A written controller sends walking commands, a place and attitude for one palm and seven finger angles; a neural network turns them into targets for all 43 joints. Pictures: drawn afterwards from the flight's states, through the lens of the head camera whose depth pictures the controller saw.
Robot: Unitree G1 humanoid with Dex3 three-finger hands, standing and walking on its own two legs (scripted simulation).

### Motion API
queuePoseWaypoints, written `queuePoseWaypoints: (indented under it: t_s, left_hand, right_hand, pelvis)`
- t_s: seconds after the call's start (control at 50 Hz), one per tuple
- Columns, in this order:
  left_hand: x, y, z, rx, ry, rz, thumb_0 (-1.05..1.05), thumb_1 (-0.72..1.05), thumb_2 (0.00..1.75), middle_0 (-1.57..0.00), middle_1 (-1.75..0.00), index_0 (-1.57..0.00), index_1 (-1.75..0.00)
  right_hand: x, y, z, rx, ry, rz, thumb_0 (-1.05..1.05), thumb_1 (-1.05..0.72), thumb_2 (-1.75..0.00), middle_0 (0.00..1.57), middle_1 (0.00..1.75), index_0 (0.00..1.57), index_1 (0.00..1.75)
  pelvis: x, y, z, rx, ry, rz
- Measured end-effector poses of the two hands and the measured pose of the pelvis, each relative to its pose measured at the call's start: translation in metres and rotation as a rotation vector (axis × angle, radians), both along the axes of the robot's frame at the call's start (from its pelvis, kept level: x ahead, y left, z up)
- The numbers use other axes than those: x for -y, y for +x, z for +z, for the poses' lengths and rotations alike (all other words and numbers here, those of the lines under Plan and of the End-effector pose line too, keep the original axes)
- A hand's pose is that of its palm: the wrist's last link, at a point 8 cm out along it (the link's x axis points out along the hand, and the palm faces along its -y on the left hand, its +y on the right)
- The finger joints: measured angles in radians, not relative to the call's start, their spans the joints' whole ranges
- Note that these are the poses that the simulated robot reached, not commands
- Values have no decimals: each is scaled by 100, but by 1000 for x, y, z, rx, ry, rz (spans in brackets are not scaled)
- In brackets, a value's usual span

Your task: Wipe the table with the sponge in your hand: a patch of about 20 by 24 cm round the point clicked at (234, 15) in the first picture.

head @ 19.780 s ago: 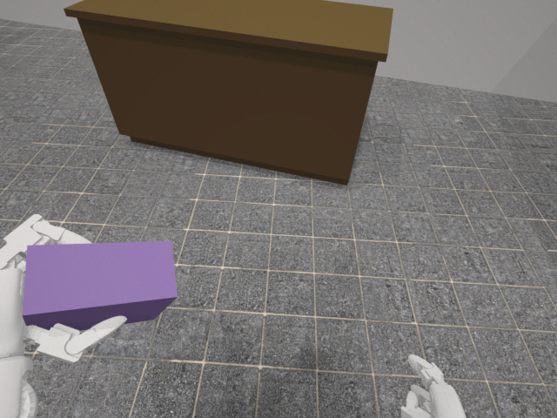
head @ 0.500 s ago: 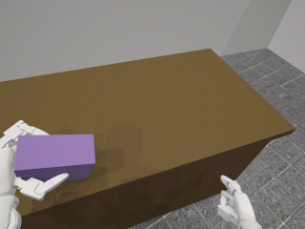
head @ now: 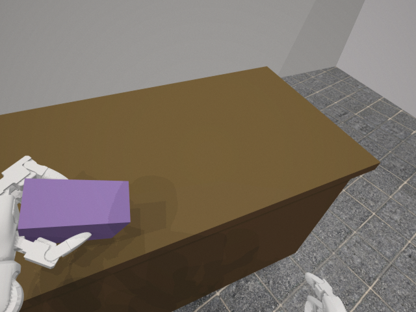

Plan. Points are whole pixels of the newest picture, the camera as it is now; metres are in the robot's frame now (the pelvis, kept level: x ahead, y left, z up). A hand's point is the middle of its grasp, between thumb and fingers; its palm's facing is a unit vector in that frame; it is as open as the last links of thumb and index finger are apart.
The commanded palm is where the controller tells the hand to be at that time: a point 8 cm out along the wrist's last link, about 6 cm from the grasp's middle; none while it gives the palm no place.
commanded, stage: come to a stop and stand still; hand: left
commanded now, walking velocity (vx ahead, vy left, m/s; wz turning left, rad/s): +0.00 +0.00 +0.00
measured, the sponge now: (91, 212) +0.23 +0.20 +0.13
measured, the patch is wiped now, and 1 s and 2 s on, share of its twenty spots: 0.00 0.00 0.00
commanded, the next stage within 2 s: look again from close up in 1.06 s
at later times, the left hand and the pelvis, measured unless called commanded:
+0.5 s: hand (75, 179) +0.27 +0.23 +0.17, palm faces +0.35 -0.86 -0.38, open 10.3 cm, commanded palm +0.21 +0.27 +0.18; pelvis +0.05 -0.01 +0.01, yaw +0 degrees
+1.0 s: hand (78, 193) +0.25 +0.22 +0.16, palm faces +0.34 -0.86 -0.38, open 10.3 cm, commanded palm +0.19 +0.26 +0.18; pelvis +0.03 -0.02 +0.01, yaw +0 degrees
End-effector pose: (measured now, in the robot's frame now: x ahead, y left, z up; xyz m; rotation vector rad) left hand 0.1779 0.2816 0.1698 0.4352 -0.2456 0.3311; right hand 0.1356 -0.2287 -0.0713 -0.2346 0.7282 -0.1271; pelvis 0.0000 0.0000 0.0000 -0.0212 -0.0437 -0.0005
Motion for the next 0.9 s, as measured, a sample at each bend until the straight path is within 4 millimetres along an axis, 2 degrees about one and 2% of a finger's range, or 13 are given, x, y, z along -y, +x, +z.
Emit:
queuePoseWaypoints:
  t_s: [0.12, 0.22, 0.36, 0.52, 0.66, 0.78, 0.9]
  left_hand:
    - [-2, 4, 14, 38, 48, 14, -1, -52, 102, -71, -134, -73, -133]
    - [-1, 12, 10, 11, 31, 28, -1, -52, 102, -71, -134, -73, -133]
    - [5, 34, -2, -51, -17, 33, -1, -52, 102, -71, -134, -73, -133]
    - [17, 52, 12, -26, 6, -15, -1, -52, 102, -71, -134, -73, -133]
    - [20, 46, 9, -70, 7, -6, -1, -52, 102, -71, -133, -73, -133]
    - [20, 38, -1, -99, -29, 33, -1, -52, 102, -71, -133, -73, -133]
    - [25, 34, 1, -76, -35, 27, -1, -52, 102, -71, -133, -73, -133]
  right_hand:
    - [-15, 20, -1, 26, 37, 36, 2, -90, -90, 20, 30, 21, 30]
    - [-19, 43, 0, 54, 58, 57, 2, -90, -90, 20, 30, 21, 30]
    - [-10, 70, 8, 73, 40, 60, 2, -90, -90, 20, 30, 21, 30]
    - [6, 90, 16, 94, 24, 35, 2, -91, -90, 20, 30, 21, 30]
    - [15, 91, 16, 99, 33, 9, 2, -91, -90, 20, 30, 21, 30]
    - [17, 80, 11, 74, 31, 20, 2, -91, -90, 20, 30, 20, 30]
    - [16, 68, 6, 52, 32, 27, 2, -91, -90, 20, 30, 21, 30]
  pelvis:
    - [-2, 6, 1, 2, 15, 1]
    - [-1, 17, 1, 0, 14, -4]
    - [3, 35, 4, -16, 12, -5]
    - [9, 49, 5, -19, 16, 1]
    - [15, 51, 6, -21, 18, -2]
    - [19, 44, 6, -18, 16, 0]
    - [20, 36, 6, -18, 9, 0]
